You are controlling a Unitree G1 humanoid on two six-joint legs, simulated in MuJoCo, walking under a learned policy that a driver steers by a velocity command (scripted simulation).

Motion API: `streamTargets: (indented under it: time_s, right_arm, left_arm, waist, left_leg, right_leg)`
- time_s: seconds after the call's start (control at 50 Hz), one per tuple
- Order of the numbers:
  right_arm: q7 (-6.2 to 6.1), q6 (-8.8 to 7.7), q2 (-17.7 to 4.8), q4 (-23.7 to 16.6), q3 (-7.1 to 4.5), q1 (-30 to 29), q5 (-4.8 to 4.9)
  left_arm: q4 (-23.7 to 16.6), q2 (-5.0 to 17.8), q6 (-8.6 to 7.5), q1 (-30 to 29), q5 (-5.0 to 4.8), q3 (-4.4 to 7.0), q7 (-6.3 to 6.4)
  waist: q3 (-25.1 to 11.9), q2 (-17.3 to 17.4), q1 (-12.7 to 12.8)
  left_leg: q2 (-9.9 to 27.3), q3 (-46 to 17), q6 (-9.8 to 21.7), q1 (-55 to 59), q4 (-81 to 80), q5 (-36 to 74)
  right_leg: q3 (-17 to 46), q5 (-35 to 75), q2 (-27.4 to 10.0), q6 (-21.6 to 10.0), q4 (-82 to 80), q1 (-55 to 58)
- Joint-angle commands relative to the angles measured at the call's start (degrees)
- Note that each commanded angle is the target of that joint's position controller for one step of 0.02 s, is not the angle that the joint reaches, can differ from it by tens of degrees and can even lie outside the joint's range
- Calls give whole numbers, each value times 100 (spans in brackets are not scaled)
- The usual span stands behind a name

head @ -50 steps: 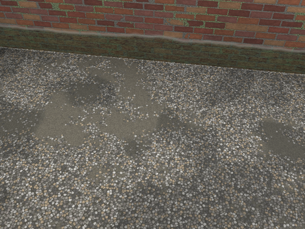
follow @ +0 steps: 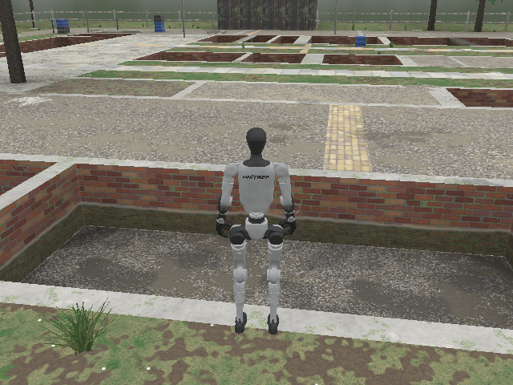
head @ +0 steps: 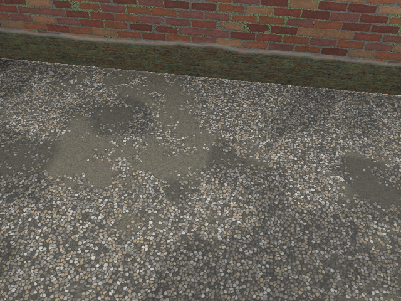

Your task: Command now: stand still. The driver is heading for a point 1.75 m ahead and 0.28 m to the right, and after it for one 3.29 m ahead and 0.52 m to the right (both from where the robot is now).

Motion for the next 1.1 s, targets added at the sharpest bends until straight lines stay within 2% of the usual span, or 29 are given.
streamTargets:
  time_s: [0.02, 0.16, 0.18, 0.2, 0.28, 0.36, 0.38, 0.4, 0.46, 0.64, 0.82, 0.84, 0.86, 0.92, 1.02, 1.04, 1.06, 1.08, 1.1]
  right_arm:
    - [-14, -60, -451, -458, -108, -263, -12]
    - [-11, -57, -449, -514, -111, -282, -18]
    - [0, -61, -301, -465, -51, -222, -22]
    - [18, -65, -231, -406, -17, -218, -22]
    - [37, -91, -348, -286, -28, -232, -36]
    - [15, -124, -330, -255, -21, -253, -5]
    - [93, -150, -224, -420, -15, -503, -59]
    - [111, -173, -192, -413, -10, -348, -91]
    - [85, -206, -202, -480, -22, -330, -88]
    - [72, -202, -195, -766, -6, -569, -75]
    - [144, -232, -177, -983, 22, -822, -56]
    - [59, -209, -217, -878, 20, -596, 27]
    - [51, -174, -235, -940, 24, -806, 44]
    - [67, -123, -233, -1023, 30, -862, 17]
    - [78, -141, -233, -1059, 29, -805, -9]
    - [161, -176, -194, -1197, 42, -1017, -71]
    - [177, -211, -159, -1147, 40, -834, -114]
    - [93, -207, -201, -1002, 35, -556, -23]
    - [74, -185, -215, -1049, 36, -749, 6]
  left_arm:
    - [-460, 496, -79, -214, 11, 118, -1]
    - [-525, 489, -80, -209, 17, 121, -18]
    - [-500, 277, -97, -186, 34, 37, -28]
    - [-445, 169, -110, -160, 44, -15, -38]
    - [-273, 389, -148, -46, 44, 14, -26]
    - [-243, 391, -195, -62, 8, 22, -14]
    - [-464, 366, -160, -425, -27, 22, -3]
    - [-485, 412, -144, -377, -21, 42, 6]
    - [-599, 405, -102, -354, -12, 69, 30]
    - [-943, 309, 16, -619, 49, 91, 51]
    - [-1142, 196, -5, -997, 63, 94, 14]
    - [-1025, 166, -68, -748, 71, 97, 17]
    - [-1049, 114, -86, -845, 65, 66, 2]
    - [-1042, 133, -132, -898, 53, 52, -22]
    - [-1010, 161, -203, -829, 42, 47, -13]
    - [-1133, 206, -153, -1070, 6, 49, -14]
    - [-1103, 245, -137, -996, 33, 80, -6]
    - [-978, 204, -187, -685, 55, 85, 14]
    - [-1002, 145, -191, -736, 54, 56, 10]
  waist:
    - [-230, 28, -24]
    - [-241, 32, -12]
    - [-400, 76, -18]
    - [-295, 124, 0]
    - [-8, 63, 41]
    - [54, -52, 32]
    - [265, -119, -79]
    - [-103, -193, -107]
    - [-338, -191, -74]
    - [-418, -35, -47]
    - [-475, 9, -62]
    - [-770, 21, 55]
    - [-342, 102, 81]
    - [-93, 86, 33]
    - [-147, 5, -19]
    - [63, -43, -140]
    - [-289, -120, -173]
    - [-718, -80, -42]
    - [-394, 19, -1]
  left_leg:
    - [573, -513, 243, -337, -275, 1066]
    - [567, -528, 234, -397, -238, 998]
    - [609, -589, 201, -237, -503, 699]
    - [618, -632, 170, -206, -725, 481]
    - [527, -561, 186, -227, -817, 341]
    - [377, -398, 242, -334, -458, 217]
    - [329, -186, 238, -401, -141, 781]
    - [322, -147, 238, -282, -23, 831]
    - [278, -45, 227, -301, 282, 1142]
    - [286, -1, 217, -310, 739, 1917]
    - [351, -92, 213, -403, 767, 1921]
    - [365, -348, 239, -334, 533, 982]
    - [375, -398, 253, -520, 452, 817]
    - [350, -420, 245, -663, 399, 531]
    - [292, -376, 238, -583, 449, 518]
    - [299, -136, 219, -622, 709, 1452]
    - [293, -104, 214, -456, 775, 1586]
    - [278, -299, 224, -323, 588, 792]
    - [288, -333, 236, -444, 533, 762]
  right_leg:
    - [590, 1086, -531, -192, -178, 309]
    - [604, 1024, -524, -208, -143, 297]
    - [599, 622, -530, -164, -313, 346]
    - [596, 247, -500, -109, -488, 347]
    - [575, 23, -419, -109, -553, 425]
    - [505, 26, -351, -198, -297, 406]
    - [605, 1162, -476, -230, -84, 184]
    - [621, 1483, -520, -283, 42, 363]
    - [584, 1961, -515, -322, 358, 551]
    - [412, 1999, -369, -164, 896, 346]
    - [367, 1448, -336, -20, 1045, 164]
    - [279, 254, -219, -5, 953, 371]
    - [283, 71, -203, 10, 882, 152]
    - [338, 33, -231, -3, 854, 3]
    - [383, 262, -276, -37, 853, 11]
    - [481, 1418, -404, -27, 929, -190]
    - [488, 1601, -423, -41, 992, -25]
    - [354, 514, -286, -34, 966, 286]
    - [337, 376, -258, -15, 912, 122]
Next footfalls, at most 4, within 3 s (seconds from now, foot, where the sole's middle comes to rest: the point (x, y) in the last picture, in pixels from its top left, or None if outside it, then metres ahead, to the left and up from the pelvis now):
none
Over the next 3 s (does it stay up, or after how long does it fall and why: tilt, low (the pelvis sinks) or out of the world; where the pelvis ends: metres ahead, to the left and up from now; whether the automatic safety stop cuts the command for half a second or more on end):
stays up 0.01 0.02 -0.02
